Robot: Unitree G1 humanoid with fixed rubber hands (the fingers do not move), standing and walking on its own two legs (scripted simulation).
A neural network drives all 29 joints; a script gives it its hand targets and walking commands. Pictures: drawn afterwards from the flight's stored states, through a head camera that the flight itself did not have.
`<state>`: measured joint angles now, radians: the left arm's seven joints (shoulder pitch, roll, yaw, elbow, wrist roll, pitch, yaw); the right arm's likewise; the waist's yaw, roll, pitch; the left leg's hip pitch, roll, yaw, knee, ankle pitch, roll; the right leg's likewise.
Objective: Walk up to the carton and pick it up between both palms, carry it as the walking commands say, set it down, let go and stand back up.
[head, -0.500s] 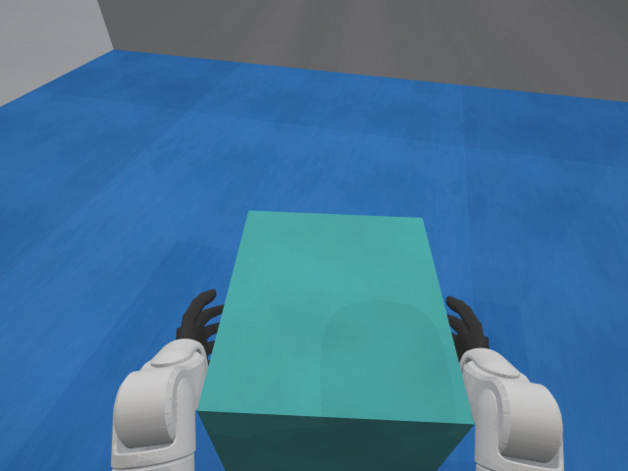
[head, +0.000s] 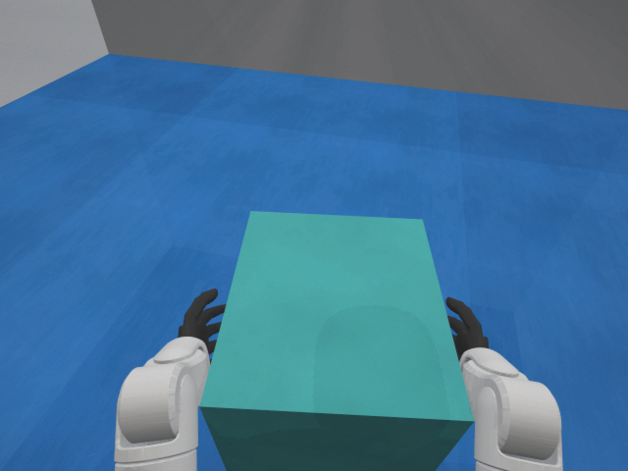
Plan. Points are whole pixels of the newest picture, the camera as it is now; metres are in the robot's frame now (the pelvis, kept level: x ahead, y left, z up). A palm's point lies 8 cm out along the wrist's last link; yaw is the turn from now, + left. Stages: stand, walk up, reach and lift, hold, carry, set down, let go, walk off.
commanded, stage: carry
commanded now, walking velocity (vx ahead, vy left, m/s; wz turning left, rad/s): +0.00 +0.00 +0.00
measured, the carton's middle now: (328, 363) +0.29 +0.00 +0.02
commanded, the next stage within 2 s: none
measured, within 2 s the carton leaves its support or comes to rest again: neither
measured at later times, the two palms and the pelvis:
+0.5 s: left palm (197, 356) +0.25 +0.15 +0.08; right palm (473, 364) +0.25 -0.16 +0.08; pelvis -0.01 -0.01 +0.00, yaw +0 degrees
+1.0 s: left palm (203, 357) +0.25 +0.14 +0.08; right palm (478, 366) +0.25 -0.17 +0.08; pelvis -0.01 -0.01 +0.00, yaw +0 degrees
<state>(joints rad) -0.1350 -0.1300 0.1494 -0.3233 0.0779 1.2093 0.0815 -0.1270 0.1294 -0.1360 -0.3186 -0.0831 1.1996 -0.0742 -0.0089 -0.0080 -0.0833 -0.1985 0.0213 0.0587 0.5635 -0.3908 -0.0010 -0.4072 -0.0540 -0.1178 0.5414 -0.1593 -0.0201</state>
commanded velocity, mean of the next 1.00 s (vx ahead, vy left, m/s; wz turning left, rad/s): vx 0.00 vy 0.00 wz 0.00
